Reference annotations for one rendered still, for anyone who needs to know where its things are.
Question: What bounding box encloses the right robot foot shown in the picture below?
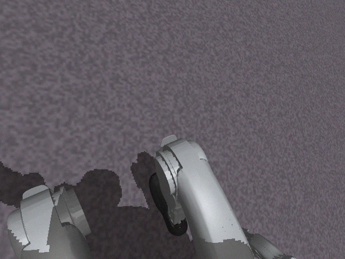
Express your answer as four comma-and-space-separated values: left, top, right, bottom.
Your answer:
149, 173, 188, 236

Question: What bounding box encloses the right robot hand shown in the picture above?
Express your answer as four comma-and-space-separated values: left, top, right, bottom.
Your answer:
242, 228, 286, 259

